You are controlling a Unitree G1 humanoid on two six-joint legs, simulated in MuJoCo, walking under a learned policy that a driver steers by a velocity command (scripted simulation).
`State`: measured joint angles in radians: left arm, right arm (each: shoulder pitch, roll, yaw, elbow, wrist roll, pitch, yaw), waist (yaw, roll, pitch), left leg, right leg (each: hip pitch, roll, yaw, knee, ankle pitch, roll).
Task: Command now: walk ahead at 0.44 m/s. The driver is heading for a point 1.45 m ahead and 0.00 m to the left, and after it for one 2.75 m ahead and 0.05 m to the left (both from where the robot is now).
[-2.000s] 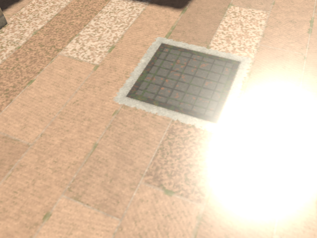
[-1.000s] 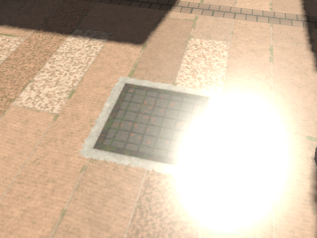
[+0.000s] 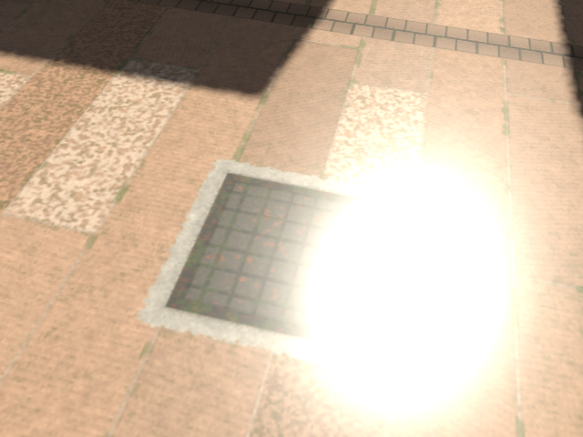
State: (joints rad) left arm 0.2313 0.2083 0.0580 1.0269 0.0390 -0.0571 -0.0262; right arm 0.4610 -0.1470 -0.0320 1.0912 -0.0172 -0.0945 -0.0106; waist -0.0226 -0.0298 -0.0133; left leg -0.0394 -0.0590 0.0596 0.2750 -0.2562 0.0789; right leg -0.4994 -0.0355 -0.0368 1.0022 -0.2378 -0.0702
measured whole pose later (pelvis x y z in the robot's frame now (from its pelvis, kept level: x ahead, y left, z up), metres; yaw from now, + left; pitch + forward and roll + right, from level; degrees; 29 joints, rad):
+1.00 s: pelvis +0.57 +0.02 +0.00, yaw +0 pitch -1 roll +0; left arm 0.29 0.20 0.05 1.00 0.03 -0.07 -0.01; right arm 0.26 -0.20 -0.06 1.02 -0.02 -0.08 0.00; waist 0.01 -0.02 0.05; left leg -0.21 -0.07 0.12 0.38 -0.17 0.11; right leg -0.43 -0.04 0.00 1.15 -0.29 -0.08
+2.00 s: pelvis +1.12 +0.01 -0.02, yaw +0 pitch +0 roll +0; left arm 0.43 0.18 0.04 1.07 0.00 -0.08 0.01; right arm 0.06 -0.19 -0.05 0.89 -0.04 -0.08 0.01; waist 0.04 -0.01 0.06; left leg -0.42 -0.02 0.11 0.57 -0.14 0.10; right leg -0.11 0.02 -0.04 0.90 -0.44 -0.07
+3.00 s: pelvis +1.39 +0.00 +0.00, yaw +0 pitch -1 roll +0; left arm 0.28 0.16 0.01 1.09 0.01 -0.01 0.02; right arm 0.34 -0.13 0.00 1.13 -0.01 -0.02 -0.04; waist 0.02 -0.01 0.00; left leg -0.14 0.00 0.02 0.40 -0.24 0.01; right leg -0.24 0.02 -0.08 0.37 -0.11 -0.06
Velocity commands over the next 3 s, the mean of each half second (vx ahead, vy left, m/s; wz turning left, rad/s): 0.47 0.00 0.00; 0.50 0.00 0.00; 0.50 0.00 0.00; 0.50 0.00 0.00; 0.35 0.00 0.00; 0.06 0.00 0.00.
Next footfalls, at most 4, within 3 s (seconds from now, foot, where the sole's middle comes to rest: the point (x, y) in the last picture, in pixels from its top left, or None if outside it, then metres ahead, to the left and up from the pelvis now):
0.26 right None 0.32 -0.08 -0.78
0.82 left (255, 391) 0.64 0.08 -0.78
1.38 right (320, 286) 0.94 -0.10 -0.78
1.94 left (258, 205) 1.25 0.08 -0.78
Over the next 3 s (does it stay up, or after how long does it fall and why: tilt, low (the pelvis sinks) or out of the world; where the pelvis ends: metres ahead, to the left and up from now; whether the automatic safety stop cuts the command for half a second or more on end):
stays up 1.39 0.00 0.00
